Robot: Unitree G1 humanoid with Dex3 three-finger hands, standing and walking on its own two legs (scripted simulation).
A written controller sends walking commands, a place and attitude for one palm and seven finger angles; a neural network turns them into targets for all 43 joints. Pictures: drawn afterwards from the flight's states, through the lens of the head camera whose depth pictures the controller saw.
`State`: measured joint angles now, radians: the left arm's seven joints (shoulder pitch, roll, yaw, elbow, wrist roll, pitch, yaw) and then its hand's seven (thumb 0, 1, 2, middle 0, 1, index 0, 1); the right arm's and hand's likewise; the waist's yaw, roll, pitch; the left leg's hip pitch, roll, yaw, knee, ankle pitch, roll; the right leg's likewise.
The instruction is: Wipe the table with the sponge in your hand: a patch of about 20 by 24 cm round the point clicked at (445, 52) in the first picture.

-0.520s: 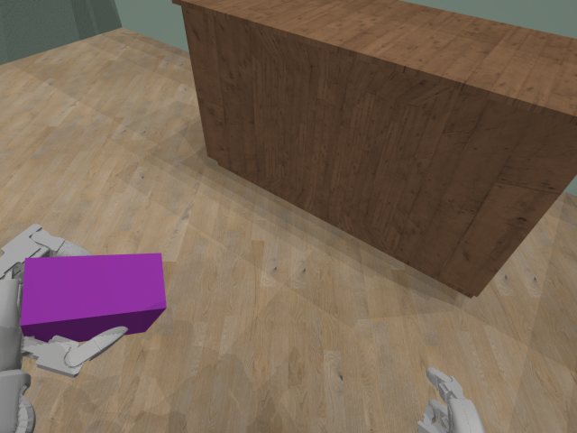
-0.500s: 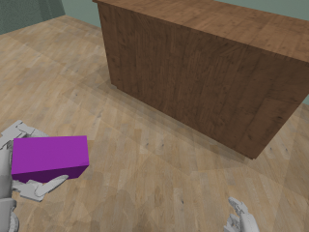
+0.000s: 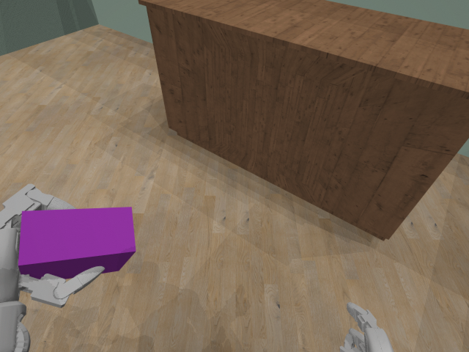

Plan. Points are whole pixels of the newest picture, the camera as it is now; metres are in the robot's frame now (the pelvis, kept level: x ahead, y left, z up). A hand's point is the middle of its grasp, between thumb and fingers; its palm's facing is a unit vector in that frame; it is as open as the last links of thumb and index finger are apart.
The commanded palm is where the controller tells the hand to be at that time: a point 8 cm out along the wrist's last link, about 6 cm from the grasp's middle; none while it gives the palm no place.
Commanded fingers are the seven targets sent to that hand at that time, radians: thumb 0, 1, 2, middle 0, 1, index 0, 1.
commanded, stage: walk to a spot facing it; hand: left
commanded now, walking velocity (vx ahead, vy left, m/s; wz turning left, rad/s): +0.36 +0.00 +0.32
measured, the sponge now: (94, 244) +0.22 +0.21 +0.14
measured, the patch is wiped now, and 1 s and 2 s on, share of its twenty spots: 0.00 0.00 0.00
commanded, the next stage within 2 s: none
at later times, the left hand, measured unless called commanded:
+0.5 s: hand (44, 222) +0.24 +0.28 +0.15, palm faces +0.53 -0.76 -0.38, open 10.2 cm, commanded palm +0.19 +0.31 +0.18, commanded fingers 0.00 0.10 1.30 -1.20 -1.60 -1.20 -1.60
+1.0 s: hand (113, 157) +0.37 +0.23 +0.16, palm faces +0.51 -0.71 -0.48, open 10.2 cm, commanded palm +0.30 +0.27 +0.18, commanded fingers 0.00 0.10 1.30 -1.20 -1.60 -1.20 -1.60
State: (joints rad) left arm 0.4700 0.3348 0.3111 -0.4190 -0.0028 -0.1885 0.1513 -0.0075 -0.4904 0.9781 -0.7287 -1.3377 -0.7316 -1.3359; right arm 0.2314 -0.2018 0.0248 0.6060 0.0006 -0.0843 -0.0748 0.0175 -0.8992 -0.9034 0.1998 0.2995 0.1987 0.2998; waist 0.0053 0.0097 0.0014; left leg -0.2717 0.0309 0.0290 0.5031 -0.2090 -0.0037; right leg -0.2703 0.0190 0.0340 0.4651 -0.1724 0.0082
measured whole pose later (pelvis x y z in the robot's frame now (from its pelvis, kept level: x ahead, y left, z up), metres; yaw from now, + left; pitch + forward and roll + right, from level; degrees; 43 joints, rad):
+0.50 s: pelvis +0.06 +0.01 -0.02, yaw +7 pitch -2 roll +1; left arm 0.47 0.36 0.35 -0.49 0.00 -0.22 0.18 -0.01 -0.49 0.98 -0.73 -1.34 -0.73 -1.34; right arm 0.25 -0.20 0.00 0.65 -0.01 -0.07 -0.08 0.02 -0.90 -0.90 0.20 0.30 0.20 0.30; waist 0.00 -0.05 0.03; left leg -0.30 0.03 0.12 0.66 -0.30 0.03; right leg -0.31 -0.07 -0.04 0.88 -0.49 0.01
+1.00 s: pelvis +0.20 -0.04 -0.01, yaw +13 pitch -1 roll +1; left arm 0.49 0.36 0.35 -0.51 0.00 -0.21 0.13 -0.01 -0.49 0.98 -0.73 -1.34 -0.74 -1.34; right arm 0.17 -0.24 -0.03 0.65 0.00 -0.02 -0.06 0.02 -0.90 -0.90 0.20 0.30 0.20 0.30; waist -0.02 0.02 0.09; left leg -0.55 0.08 0.06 1.25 -0.37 -0.02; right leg -0.27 -0.09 -0.23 0.60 -0.31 -0.04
